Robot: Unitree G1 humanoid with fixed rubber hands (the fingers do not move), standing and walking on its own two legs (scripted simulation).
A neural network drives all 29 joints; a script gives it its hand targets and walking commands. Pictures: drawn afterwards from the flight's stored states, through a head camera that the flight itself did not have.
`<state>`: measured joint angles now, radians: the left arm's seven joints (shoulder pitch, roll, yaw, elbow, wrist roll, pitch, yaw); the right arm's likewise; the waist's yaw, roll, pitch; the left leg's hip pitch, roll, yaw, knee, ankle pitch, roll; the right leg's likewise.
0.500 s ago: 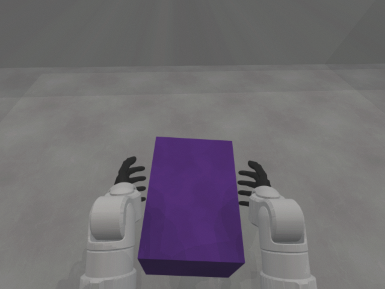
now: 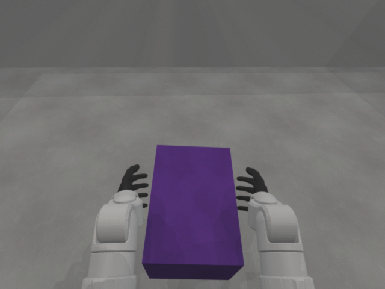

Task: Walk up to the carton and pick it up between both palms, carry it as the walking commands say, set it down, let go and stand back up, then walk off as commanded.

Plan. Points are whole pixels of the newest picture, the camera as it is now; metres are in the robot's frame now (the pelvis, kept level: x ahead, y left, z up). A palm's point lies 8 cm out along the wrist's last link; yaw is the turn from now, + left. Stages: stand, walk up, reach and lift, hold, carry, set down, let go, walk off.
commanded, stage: carry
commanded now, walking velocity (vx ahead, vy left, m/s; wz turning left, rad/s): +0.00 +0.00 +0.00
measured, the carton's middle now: (191, 210) +0.33 +0.00 -0.01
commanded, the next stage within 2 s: hold in 1.66 s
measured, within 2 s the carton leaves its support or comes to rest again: neither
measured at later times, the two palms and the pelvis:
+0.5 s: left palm (124, 203) +0.29 +0.14 +0.07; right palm (255, 203) +0.29 -0.13 +0.07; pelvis +0.01 +0.01 +0.00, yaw +0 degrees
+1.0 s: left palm (123, 205) +0.30 +0.14 +0.06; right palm (252, 205) +0.29 -0.13 +0.07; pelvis +0.01 +0.01 +0.00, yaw +0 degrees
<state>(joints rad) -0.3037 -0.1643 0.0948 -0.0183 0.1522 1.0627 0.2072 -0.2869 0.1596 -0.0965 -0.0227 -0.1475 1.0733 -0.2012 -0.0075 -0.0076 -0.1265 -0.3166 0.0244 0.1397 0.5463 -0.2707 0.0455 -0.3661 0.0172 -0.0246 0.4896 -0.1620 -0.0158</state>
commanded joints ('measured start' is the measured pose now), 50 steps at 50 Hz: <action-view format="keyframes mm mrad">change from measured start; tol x2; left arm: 1 -328 -1005 -459 -94 -300 -54 -223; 17 -285 -923 -477 -104 -276 -128 -233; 50 -286 -881 -481 -40 -251 -216 -260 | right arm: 1 -380 957 454 -121 300 -72 223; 20 -327 883 459 -101 265 -154 239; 50 -330 864 460 -38 245 -231 266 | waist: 1 -3 16 -247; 50 -3 20 -219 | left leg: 1 62 161 -156 -119 72 -20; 50 84 162 -142 -130 124 -5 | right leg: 1 132 -132 124 -43 98 -19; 7 135 -137 123 -45 122 -20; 50 128 -137 109 -45 107 -25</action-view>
